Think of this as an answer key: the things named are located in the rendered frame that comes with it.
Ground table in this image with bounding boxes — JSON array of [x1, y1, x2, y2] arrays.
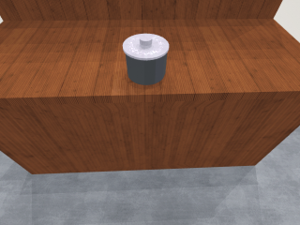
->
[[0, 0, 300, 174]]

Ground lid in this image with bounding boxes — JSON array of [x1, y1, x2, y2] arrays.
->
[[123, 33, 170, 61]]

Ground pot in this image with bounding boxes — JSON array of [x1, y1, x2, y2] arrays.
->
[[126, 53, 167, 85]]

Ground knob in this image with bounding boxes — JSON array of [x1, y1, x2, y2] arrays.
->
[[139, 35, 153, 46]]

